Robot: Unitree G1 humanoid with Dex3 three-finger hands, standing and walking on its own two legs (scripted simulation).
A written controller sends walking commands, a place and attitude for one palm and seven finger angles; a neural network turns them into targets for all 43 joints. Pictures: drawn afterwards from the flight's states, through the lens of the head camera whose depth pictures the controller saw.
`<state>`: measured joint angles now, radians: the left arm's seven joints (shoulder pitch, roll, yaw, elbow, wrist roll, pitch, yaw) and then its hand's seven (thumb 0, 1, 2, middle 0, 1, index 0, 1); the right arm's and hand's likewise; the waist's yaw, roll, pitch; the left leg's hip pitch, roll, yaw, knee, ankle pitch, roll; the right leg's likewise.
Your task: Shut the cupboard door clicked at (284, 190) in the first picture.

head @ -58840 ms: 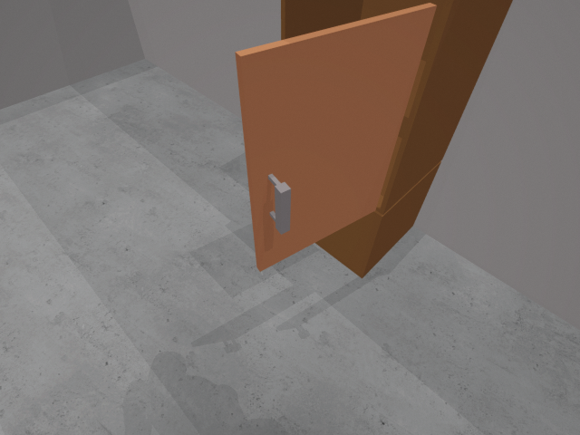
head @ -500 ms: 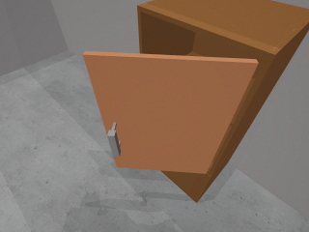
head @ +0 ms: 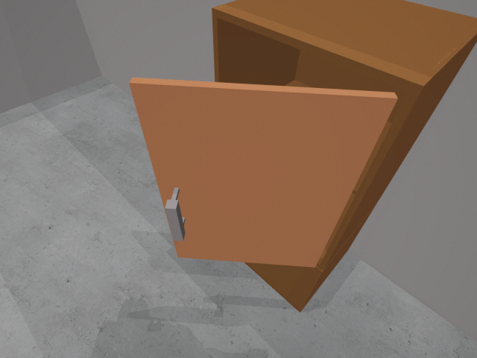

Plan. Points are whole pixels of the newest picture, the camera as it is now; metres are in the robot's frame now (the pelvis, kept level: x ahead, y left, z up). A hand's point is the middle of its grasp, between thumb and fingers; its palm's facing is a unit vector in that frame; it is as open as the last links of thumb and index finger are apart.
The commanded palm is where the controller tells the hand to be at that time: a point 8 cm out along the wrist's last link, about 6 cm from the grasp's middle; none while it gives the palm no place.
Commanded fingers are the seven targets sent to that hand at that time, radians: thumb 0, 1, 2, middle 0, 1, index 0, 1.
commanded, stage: raise the hand and make a fist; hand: left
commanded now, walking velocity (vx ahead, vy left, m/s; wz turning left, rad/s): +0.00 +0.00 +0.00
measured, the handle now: (177, 214) +0.44 +0.17 -0.08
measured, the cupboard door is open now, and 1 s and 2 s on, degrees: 40 40 40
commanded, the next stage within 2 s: none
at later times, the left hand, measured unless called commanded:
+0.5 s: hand out of the picture +0.13 +0.20 -0.11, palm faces -0.01 -1.00 -0.03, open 6.3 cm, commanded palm +0.11 +0.27 -0.08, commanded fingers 0.00 0.90 0.90 -0.57 -0.70 -0.57 -0.70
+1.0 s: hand (119, 344) +0.16 +0.22 -0.08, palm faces +0.05 -1.00 -0.05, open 3.9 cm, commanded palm +0.13 +0.26 -0.08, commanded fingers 0.00 0.90 0.90 -1.02 -1.20 -1.02 -1.20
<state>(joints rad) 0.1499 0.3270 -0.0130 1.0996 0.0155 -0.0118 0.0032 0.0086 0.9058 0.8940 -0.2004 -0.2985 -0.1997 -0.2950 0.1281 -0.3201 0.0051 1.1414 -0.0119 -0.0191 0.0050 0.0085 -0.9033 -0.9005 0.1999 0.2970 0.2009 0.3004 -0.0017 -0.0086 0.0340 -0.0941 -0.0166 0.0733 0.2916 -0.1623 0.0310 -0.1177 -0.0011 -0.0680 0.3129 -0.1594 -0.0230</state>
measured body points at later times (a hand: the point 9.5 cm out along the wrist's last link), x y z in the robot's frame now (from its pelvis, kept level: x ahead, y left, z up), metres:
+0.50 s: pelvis -0.04 -0.01 -0.12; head +0.02 +0.01 +0.33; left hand +0.13 +0.26 -0.11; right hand +0.17 -0.24 -0.17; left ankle +0.00 +0.09 -0.75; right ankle +0.01 -0.10 -0.75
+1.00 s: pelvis -0.04 +0.01 -0.13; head +0.03 +0.02 +0.31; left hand +0.15 +0.27 -0.08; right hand +0.15 -0.23 -0.20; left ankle +0.00 +0.10 -0.75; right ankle +0.01 -0.10 -0.75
